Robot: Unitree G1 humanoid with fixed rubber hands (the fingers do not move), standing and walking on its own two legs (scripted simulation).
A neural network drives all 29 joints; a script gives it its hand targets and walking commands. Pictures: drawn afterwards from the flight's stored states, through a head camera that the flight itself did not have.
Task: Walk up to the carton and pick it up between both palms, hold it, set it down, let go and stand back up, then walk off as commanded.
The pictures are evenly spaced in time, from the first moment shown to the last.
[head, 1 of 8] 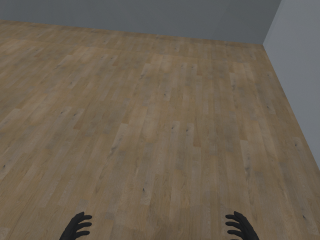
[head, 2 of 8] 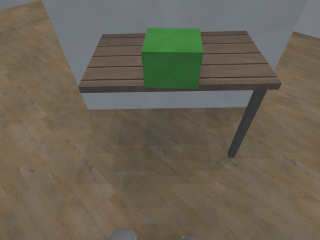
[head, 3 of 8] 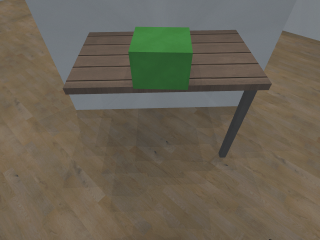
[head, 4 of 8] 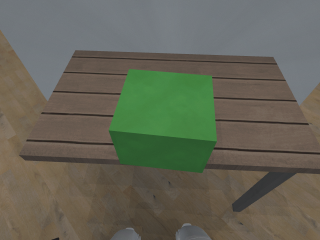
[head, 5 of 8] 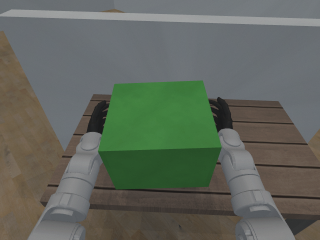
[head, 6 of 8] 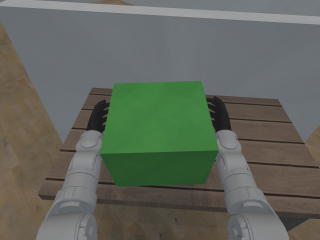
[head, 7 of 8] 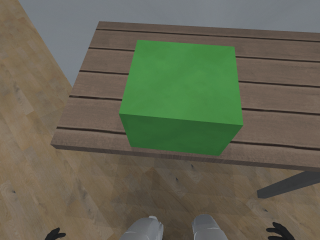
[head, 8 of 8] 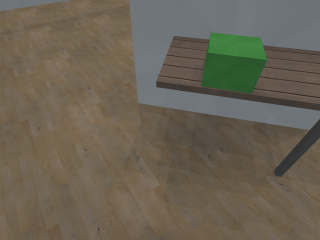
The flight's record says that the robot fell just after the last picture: no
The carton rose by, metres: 0.19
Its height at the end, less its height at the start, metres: +0.00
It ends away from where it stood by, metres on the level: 0.10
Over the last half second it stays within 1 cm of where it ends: yes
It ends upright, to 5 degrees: yes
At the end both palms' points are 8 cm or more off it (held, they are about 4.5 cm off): yes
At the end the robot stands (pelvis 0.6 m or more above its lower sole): yes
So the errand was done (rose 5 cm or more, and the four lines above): yes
